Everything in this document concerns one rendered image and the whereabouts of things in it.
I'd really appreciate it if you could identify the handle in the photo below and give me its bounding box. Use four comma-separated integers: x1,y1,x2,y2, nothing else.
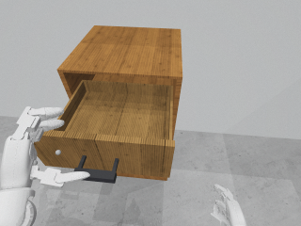
73,155,119,184

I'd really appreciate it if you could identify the right robot hand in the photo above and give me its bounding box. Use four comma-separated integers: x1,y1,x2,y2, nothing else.
211,184,247,226

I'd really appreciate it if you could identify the left robot hand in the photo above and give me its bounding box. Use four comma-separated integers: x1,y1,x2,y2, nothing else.
0,106,90,190

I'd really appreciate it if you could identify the drawer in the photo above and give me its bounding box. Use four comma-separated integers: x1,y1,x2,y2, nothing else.
34,80,175,178

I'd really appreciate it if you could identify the robot left forearm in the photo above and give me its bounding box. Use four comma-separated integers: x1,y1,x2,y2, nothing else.
0,187,37,226

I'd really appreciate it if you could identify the cabinet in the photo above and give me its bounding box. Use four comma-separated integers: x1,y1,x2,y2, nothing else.
57,25,183,181

